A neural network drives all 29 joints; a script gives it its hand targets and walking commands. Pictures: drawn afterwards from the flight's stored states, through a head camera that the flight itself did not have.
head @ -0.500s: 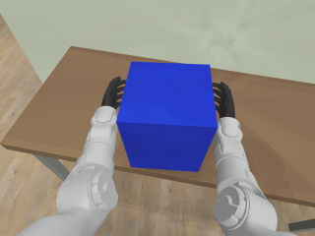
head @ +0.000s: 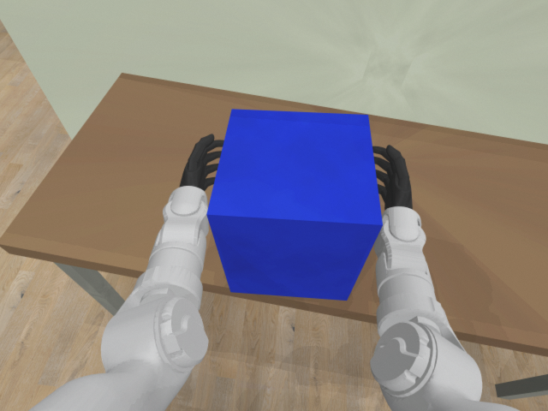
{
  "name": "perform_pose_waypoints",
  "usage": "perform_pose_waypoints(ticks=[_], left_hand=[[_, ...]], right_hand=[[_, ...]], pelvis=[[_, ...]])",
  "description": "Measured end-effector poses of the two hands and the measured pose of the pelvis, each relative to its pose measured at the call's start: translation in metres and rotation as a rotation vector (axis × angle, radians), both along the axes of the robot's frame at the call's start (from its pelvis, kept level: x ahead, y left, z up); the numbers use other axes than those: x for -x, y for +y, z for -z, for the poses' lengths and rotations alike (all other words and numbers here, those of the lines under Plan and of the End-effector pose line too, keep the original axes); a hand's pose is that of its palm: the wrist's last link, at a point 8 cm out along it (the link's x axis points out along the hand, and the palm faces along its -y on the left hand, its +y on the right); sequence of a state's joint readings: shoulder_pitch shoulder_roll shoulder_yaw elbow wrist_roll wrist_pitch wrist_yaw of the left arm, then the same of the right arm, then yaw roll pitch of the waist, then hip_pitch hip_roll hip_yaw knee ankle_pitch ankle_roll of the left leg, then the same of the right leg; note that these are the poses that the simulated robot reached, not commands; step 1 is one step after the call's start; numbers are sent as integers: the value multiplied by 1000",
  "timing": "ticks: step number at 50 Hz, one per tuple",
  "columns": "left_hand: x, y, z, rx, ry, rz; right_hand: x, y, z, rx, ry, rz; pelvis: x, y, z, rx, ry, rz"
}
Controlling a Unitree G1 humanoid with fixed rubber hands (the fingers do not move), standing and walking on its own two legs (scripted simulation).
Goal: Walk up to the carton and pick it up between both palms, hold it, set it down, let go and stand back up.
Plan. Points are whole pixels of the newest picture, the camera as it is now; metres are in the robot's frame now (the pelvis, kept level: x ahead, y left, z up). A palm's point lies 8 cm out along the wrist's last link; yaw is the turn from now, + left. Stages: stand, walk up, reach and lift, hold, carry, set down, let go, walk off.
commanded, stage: set down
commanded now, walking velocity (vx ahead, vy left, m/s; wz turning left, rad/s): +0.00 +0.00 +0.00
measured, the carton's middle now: (293, 211) +0.42 +0.00 +0.00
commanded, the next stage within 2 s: none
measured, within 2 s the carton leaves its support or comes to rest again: rests again in 0.42 s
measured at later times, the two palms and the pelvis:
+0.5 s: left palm (197, 186) +0.42 +0.16 +0.05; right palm (395, 203) +0.41 -0.14 +0.06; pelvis +0.00 +0.00 +0.00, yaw +0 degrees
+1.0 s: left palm (197, 186) +0.42 +0.16 +0.05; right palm (395, 203) +0.41 -0.14 +0.07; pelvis +0.00 +0.00 +0.00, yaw +0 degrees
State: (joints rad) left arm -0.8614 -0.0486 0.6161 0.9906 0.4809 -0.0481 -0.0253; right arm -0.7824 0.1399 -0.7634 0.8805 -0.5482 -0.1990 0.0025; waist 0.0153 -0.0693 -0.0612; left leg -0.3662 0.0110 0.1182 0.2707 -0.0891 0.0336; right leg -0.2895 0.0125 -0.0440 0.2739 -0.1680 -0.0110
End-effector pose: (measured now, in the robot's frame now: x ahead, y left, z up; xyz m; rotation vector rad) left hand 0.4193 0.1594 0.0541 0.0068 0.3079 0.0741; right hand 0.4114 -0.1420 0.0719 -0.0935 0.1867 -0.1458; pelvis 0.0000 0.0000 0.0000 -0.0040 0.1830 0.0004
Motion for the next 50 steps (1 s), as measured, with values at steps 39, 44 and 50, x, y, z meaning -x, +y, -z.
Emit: perform_pose_waypoints(ticks=[39, 44, 50], left_hand=[[-4, -1, 6, -4, -24, 8], [-4, -2, 6, 2, -27, 8], [-3, -2, 6, -2, -32, 8]], right_hand=[[-2, -2, 6, 24, 4, -2], [-1, -2, 7, 26, 5, -1], [0, -3, 7, 26, 6, -1]], pelvis=[[-3, 1, 0, -1, 6, -1], [-3, 1, 1, -1, 3, -2], [-1, 1, 1, 0, 0, -1]])
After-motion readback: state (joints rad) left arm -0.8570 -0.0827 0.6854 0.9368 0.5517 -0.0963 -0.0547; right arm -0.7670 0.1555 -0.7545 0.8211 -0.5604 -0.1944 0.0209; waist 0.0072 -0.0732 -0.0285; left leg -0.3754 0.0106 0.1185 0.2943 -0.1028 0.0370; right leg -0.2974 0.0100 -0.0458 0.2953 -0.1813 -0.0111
